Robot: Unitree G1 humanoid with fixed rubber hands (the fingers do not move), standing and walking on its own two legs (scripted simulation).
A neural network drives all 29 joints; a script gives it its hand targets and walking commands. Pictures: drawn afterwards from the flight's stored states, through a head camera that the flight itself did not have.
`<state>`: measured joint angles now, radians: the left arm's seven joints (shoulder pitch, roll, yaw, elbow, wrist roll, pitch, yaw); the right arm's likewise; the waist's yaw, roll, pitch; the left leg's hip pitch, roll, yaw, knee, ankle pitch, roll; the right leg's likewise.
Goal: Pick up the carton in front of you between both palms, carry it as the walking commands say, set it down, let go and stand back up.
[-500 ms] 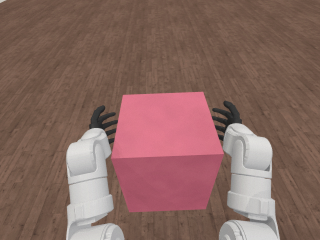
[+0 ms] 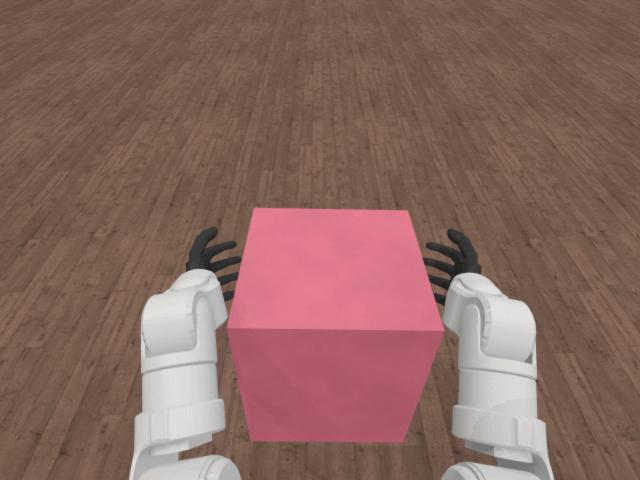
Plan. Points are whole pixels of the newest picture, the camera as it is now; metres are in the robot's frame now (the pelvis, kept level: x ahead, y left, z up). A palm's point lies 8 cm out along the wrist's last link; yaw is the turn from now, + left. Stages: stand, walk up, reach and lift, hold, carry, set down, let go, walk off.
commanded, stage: carry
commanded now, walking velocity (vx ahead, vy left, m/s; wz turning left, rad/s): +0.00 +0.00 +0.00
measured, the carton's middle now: (329, 326) +0.33 +0.00 +0.02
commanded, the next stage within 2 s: none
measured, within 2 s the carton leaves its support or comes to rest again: neither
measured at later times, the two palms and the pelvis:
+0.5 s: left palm (197, 291) +0.31 +0.16 +0.12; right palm (464, 285) +0.32 -0.15 +0.13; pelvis -0.01 +0.00 -0.01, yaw +0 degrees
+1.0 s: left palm (273, 185) +0.49 +0.08 +0.14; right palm (485, 176) +0.49 -0.22 +0.16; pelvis +0.16 -0.08 +0.02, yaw +2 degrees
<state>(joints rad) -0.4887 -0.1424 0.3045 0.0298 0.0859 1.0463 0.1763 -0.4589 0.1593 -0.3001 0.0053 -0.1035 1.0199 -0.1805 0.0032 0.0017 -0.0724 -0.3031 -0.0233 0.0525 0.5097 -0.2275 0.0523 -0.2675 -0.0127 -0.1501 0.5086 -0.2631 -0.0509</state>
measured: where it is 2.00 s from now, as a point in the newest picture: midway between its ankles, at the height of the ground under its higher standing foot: (393, 315)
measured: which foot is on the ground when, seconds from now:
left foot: down 0.00-1.00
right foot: down 0.00-0.56, up 0.58-1.00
